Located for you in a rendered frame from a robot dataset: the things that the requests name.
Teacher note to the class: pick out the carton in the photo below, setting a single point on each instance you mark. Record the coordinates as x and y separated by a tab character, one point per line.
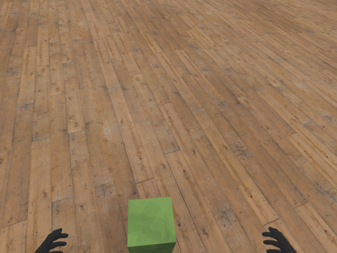
151	226

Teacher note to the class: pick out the left robot hand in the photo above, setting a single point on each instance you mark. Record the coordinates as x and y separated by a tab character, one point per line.
48	243

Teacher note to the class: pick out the right robot hand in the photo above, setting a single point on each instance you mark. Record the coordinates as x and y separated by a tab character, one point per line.
281	242

